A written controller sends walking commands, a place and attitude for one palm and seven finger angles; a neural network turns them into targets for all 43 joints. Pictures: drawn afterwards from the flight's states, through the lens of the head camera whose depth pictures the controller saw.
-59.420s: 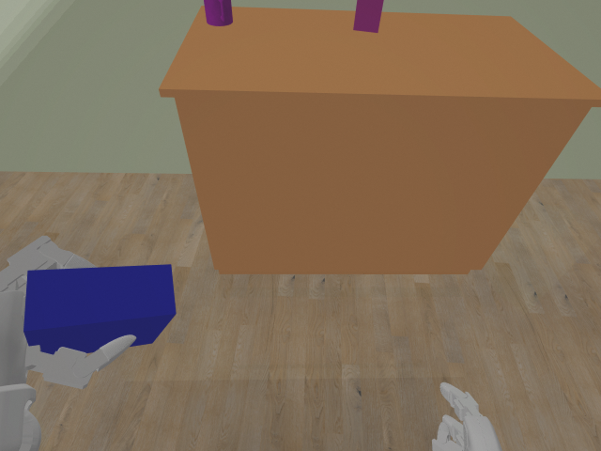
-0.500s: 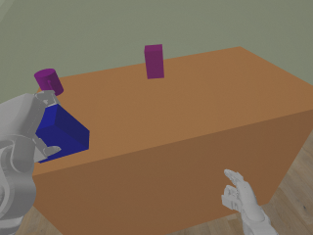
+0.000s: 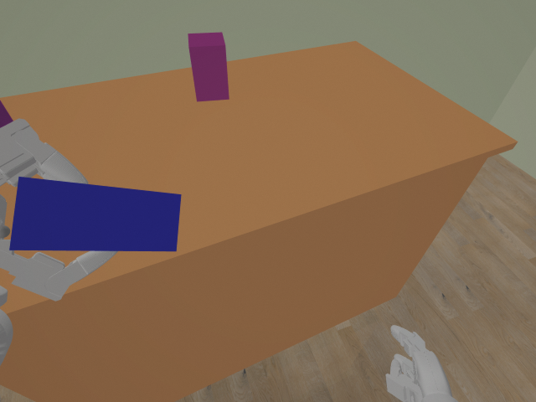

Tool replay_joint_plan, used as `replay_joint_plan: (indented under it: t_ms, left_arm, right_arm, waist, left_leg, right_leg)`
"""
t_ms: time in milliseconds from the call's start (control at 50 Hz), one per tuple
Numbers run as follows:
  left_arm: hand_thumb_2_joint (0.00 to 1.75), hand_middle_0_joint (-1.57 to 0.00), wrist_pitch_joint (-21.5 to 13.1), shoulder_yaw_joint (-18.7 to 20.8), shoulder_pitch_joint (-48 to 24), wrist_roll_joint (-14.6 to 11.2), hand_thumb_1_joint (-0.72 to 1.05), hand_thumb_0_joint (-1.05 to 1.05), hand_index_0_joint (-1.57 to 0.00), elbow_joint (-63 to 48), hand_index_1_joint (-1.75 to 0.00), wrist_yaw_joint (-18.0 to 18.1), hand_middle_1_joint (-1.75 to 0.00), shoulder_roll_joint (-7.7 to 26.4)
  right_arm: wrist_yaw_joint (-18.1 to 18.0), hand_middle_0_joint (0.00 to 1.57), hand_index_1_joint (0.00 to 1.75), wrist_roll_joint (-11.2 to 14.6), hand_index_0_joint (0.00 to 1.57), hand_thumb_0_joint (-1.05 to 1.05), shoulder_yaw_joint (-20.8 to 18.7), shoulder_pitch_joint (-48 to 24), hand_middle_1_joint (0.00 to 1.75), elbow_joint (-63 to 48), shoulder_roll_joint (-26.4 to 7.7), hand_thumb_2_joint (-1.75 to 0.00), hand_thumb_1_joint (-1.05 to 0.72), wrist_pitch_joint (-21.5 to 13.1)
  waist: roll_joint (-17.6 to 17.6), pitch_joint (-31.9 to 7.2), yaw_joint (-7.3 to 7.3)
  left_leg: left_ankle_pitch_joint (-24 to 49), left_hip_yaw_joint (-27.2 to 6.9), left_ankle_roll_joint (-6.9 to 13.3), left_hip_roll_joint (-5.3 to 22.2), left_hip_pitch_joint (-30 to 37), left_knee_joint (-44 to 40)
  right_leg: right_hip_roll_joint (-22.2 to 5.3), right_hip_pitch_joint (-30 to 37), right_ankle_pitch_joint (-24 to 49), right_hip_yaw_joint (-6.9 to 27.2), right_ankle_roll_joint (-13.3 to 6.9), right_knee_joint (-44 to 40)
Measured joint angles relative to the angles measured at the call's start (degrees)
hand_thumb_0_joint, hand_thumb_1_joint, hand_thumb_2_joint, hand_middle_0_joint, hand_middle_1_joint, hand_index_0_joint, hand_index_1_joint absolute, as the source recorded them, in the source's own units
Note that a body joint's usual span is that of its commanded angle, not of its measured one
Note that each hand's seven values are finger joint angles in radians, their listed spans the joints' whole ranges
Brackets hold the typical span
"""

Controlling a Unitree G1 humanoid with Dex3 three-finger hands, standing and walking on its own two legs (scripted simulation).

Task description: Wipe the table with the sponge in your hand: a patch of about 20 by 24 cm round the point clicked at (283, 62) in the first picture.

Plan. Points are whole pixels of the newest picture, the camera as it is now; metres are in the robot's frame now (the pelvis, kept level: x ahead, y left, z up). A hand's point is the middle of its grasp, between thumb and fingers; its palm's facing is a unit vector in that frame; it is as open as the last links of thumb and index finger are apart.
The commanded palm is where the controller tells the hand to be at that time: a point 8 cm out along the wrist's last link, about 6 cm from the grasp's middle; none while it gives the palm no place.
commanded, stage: step back with the hand held close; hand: left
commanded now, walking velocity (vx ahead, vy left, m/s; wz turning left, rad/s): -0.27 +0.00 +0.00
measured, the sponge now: (117, 218) +0.23 +0.17 +0.24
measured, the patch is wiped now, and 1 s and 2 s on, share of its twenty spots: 1.00 1.00 1.00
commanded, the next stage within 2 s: stop stepping back and stand still in 0.94 s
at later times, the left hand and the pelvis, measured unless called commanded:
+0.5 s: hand out of the picture +0.15 +0.24 +0.30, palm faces +0.58 -0.74 -0.33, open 9.5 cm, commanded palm +0.10 +0.29 +0.29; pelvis -0.05 +0.01 -0.02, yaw +0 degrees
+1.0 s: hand out of the picture +0.04 +0.24 +0.29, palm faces +0.59 -0.77 -0.24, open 9.5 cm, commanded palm -0.03 +0.28 +0.29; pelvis -0.18 +0.00 -0.01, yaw +1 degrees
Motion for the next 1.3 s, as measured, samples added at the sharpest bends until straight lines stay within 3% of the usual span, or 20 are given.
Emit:
replay_joint_plan:
  t_ms: [100,200,300,400,480,520,600,660,720,740,860,900,940,1000,1060,1100,1140,1180,1260,1300]
  left_arm:
    - [1.09,-0.78,-6.2,5.4,-4.8,-0.3,-0.51,-0.02,-0.83,3.2,-1.40,2.5,-1.39,1.1]
    - [1.09,-0.77,-7.0,8.8,-5.7,0.1,-0.50,-0.02,-0.82,9.1,-1.41,3.2,-1.39,0.5]
    - [1.09,-0.77,-7.8,7.4,1.2,0.8,-0.50,-0.02,-0.82,4.7,-1.41,2.9,-1.40,-0.5]
    - [1.09,-0.77,-10.8,7.6,3.6,1.5,-0.51,-0.02,-0.83,-0.8,-1.41,2.8,-1.39,1.6]
    - [1.09,-0.78,-11.8,8.5,-3.7,1.4,-0.51,-0.02,-0.83,2.9,-1.40,3.5,-1.39,1.1]
    - [1.09,-0.78,-11.5,8.9,-8.4,1.1,-0.51,-0.02,-0.83,6.7,-1.40,3.8,-1.39,-0.4]
    - [1.09,-0.77,-8.9,7.2,-13.9,1.0,-0.51,-0.02,-0.83,11.9,-1.41,3.7,-1.39,-3.5]
    - [1.09,-0.77,-7.3,5.0,-11.7,1.0,-0.51,-0.02,-0.82,9.6,-1.41,2.9,-1.40,-4.2]
    - [1.09,-0.77,-7.3,4.6,-6.0,0.9,-0.51,-0.02,-0.82,3.9,-1.41,1.9,-1.40,-2.4]
    - [1.09,-0.77,-7.7,4.9,-4.5,0.9,-0.51,-0.02,-0.82,2.0,-1.41,1.8,-1.40,-1.4]
    - [1.09,-0.78,-10.1,9.4,-2.7,-0.2,-0.51,-0.02,-0.83,-1.6,-1.41,2.9,-1.39,1.1]
    - [1.09,-0.78,-10.3,9.9,-5.8,-0.2,-0.51,-0.02,-0.83,1.2,-1.40,3.2,-1.39,0.2]
    - [1.09,-0.78,-10.0,9.9,-9.5,0.1,-0.51,-0.02,-0.83,4.6,-1.41,3.3,-1.39,-0.7]
    - [1.09,-0.77,-9.2,7.6,-13.1,0.8,-0.51,-0.02,-0.83,7.7,-1.41,3.0,-1.39,-3.8]
    - [1.09,-0.77,-8.0,6.0,-9.5,0.8,-0.51,-0.02,-0.83,5.9,-1.41,2.0,-1.40,-3.6]
    - [1.09,-0.77,-8.3,6.3,-4.6,0.9,-0.51,-0.02,-0.82,3.3,-1.41,1.3,-1.40,-2.0]
    - [1.09,-0.77,-8.8,6.8,-0.5,0.8,-0.51,-0.02,-0.83,0.7,-1.41,1.1,-1.40,-0.1]
    - [1.09,-0.77,-9.6,7.2,1.0,0.5,-0.51,-0.02,-0.83,-1.0,-1.41,1.3,-1.40,1.5]
    - [1.09,-0.78,-10.2,8.3,-1.6,0.8,-0.51,-0.02,-0.83,1.4,-1.41,2.6,-1.39,1.7]
    - [1.09,-0.78,-9.8,8.7,-3.7,1.1,-0.51,-0.02,-0.83,4.8,-1.40,3.4,-1.39,0.9]
  right_arm:
    - [-0.6,0.20,0.30,0.5,0.20,0.01,-3.2,3.9,0.30,4.6,-1.2,-0.90,-0.90,1.1]
    - [-0.3,0.20,0.30,1.0,0.20,0.02,-4.4,4.3,0.30,5.3,-1.6,-0.90,-0.90,1.0]
    - [0.2,0.20,0.30,0.5,0.20,0.02,-4.3,3.1,0.30,4.4,-0.6,-0.90,-0.90,-0.7]
    - [-0.3,0.20,0.30,-0.3,0.20,0.02,-3.9,3.1,0.30,3.5,0.9,-0.90,-0.90,-3.2]
    - [-0.5,0.20,0.30,-0.2,0.20,0.01,-3.6,2.9,0.30,4.2,1.5,-0.90,-0.90,-4.6]
    - [-0.3,0.20,0.30,0.1,0.20,0.01,-3.3,1.8,0.30,4.9,1.7,-0.90,-0.90,-4.7]
    - [0.7,0.20,0.30,0.7,0.21,0.01,-2.8,-0.9,0.30,5.8,1.9,-0.90,-0.90,-3.7]
    - [1.5,0.21,0.30,0.6,0.21,0.01,-2.5,-2.5,0.30,5.2,2.0,-0.90,-0.90,-2.3]
    - [1.7,0.21,0.30,0.2,0.21,0.01,-2.5,-2.6,0.30,2.9,1.7,-0.90,-0.90,-2.0]
    - [1.5,0.21,0.30,-0.1,0.21,0.01,-2.9,-2.6,0.30,2.3,1.5,-0.90,-0.90,-2.3]
    - [0.7,0.20,0.30,-1.0,0.20,0.01,-4.6,-0.3,0.30,4.9,3.1,-0.90,-0.90,-6.4]
    - [1.2,0.20,0.30,-0.7,0.20,0.01,-4.4,0.3,0.30,6.4,3.5,-0.90,-0.90,-7.1]
    - [1.7,0.20,0.30,-0.3,0.20,0.01,-3.7,0.5,0.30,6.8,3.5,-0.90,-0.90,-7.3]
    - [2.2,0.20,0.30,0.3,0.21,0.01,-3.1,-1.5,0.30,7.4,2.9,-0.90,-0.90,-6.1]
    - [2.2,0.21,0.30,0.4,0.21,0.02,-3.1,-2.5,0.30,6.1,3.4,-0.90,-0.90,-4.5]
    - [1.9,0.21,0.30,0.4,0.21,0.02,-3.0,-2.1,0.30,3.9,3.7,-0.90,-0.90,-4.0]
    - [1.4,0.21,0.30,0.3,0.21,0.01,-3.1,-0.9,0.30,1.9,3.1,-0.90,-0.90,-4.1]
    - [0.7,0.21,0.30,0.1,0.21,0.01,-3.7,0.5,0.30,0.9,1.4,-0.90,-0.90,-4.7]
    - [-0.4,0.20,0.30,0.5,0.20,0.01,-4.1,3.3,0.30,3.7,1.3,-0.90,-0.90,-5.3]
    - [-0.3,0.20,0.30,0.7,0.20,0.01,-3.7,5.3,0.30,5.4,1.5,-0.90,-0.90,-5.9]
  waist:
    - [-0.9,0.6,-1.40]
    - [0.7,0.4,-3.74]
    - [0.5,0.5,-5.20]
    - [-0.9,0.8,-3.17]
    - [-0.4,0.0,-0.81]
    - [0.6,-0.2,0.18]
    - [1.9,-0.4,-0.67]
    - [0.5,0.0,-2.15]
    - [-1.1,0.2,-3.51]
    - [-1.5,0.7,-3.98]
    - [-2.3,2.3,-0.15]
    - [-1.2,2.2,1.01]
    - [-0.5,1.8,1.62]
    - [2.0,2.6,0.35]
    - [0.1,2.4,-1.93]
    - [-1.7,2.0,-3.28]
    - [-2.6,1.4,-4.24]
    - [-1.3,0.9,-4.76]
    - [-1.8,0.8,-2.90]
    - [-1.1,-1.0,-2.63]
  left_leg:
    - [-0.4,0.4,0.4,-0.8,-1.1,1.1]
    - [-0.6,0.4,0.4,0.1,-3.7,3.3]
    - [0.1,0.6,0.6,0.5,-7.1,4.8]
    - [1.3,0.9,1.0,-0.3,-8.7,5.2]
    - [1.5,0.4,1.0,-0.9,-9.1,6.5]
    - [1.5,0.1,0.7,-0.5,-9.2,7.3]
    - [-5.0,-0.9,-0.4,0.7,-11.4,12.0]
    - [-8.3,-0.5,-0.6,1.3,-11.0,16.8]
    - [-8.2,-0.6,-0.2,3.1,-6.7,9.4]
    - [-4.1,-0.4,-0.2,3.4,-7.1,7.2]
    - [0.7,0.5,-2.7,4.5,-9.1,6.2]
    - [2.2,0.4,-3.0,5.5,-8.8,5.0]
    - [2.9,0.5,-3.6,6.2,-9.7,5.6]
    - [-3.9,-2.1,-3.8,6.4,-12.9,13.6]
    - [-8.2,-1.5,-3.7,3.9,-14.3,23.0]
    - [-8.5,0.1,-3.2,3.4,-12.0,20.7]
    - [-7.0,0.9,-2.4,3.5,-7.4,11.9]
    - [-4.5,-0.5,-1.5,4.3,-4.8,4.0]
    - [0.0,-0.6,-2.1,4.0,-4.9,3.8]
    - [-0.5,-0.7,-2.1,4.5,-5.0,3.4]
  right_leg:
    - [-0.8,-1.7,-0.9,0.4,0.6,2.3]
    - [0.1,-3.2,0.3,0.2,0.5,2.1]
    - [0.4,-5.9,2.1,0.3,0.6,1.8]
    - [-0.3,-8.1,2.2,0.5,1.1,3.8]
    - [-0.5,-7.2,-4.1,1.3,1.4,9.2]
    - [-0.1,-6.7,-1.8,1.1,1.2,8.6]
    - [0.1,-6.2,0.1,-0.8,0.5,6.2]
    - [-1.2,-6.8,2.4,-1.0,0.7,4.1]
    - [-2.3,-9.5,4.4,-0.8,1.4,3.4]
    - [-2.9,-10.7,4.8,-1.1,1.7,3.7]
    - [0.2,-11.8,-13.5,0.9,2.8,22.6]
    - [0.3,-6.5,-13.4,-0.3,2.7,17.0]
    - [-0.4,-0.7,-6.0,-0.6,2.2,6.8]
    - [1.2,-1.1,-3.4,-1.5,0.5,4.9]
    - [-0.2,-2.6,-1.1,-0.1,0.6,2.6]
    - [-1.2,-4.0,1.1,1.3,1.0,1.4]
    - [-1.8,-5.6,2.6,1.8,1.6,1.1]
    - [-1.5,-7.8,2.3,0.9,2.2,2.5]
    - [-0.7,-8.1,-8.1,0.4,2.7,12.4]
    - [-0.2,-4.6,-9.9,-1.1,2.4,11.6]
